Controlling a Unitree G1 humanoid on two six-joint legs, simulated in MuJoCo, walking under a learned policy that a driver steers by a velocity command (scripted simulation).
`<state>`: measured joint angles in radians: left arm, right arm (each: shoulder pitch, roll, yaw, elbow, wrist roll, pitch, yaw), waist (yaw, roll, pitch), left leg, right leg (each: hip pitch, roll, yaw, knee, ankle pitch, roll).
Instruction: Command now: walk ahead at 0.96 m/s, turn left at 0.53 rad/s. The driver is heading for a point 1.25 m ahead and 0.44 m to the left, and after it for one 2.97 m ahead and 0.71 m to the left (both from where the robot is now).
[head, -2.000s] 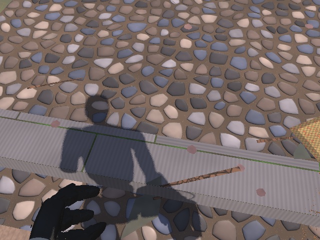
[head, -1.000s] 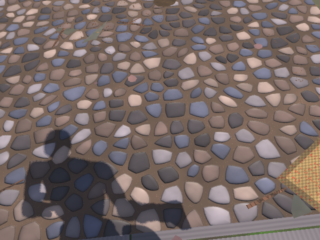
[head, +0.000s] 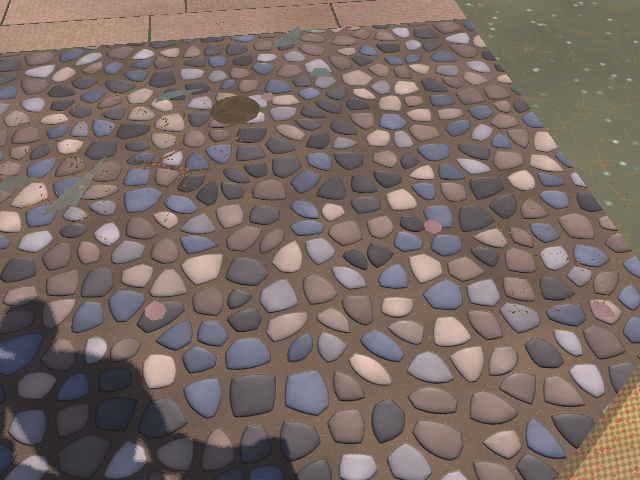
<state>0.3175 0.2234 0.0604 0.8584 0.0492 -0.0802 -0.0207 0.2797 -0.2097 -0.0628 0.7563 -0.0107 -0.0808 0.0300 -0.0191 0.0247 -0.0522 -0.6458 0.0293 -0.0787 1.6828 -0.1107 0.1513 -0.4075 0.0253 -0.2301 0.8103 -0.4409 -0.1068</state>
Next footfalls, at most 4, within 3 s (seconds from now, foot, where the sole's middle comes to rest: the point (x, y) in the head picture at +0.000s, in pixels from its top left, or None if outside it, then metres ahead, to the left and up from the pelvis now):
0.30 left None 0.43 0.02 -0.73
0.68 right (333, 327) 0.89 -0.02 -0.73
1.12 left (158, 286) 1.02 0.42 -0.73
1.52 right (101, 192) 1.38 0.64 -0.73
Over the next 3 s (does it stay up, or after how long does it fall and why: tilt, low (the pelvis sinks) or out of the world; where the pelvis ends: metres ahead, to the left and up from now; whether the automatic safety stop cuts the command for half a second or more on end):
stays up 1.30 0.70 0.04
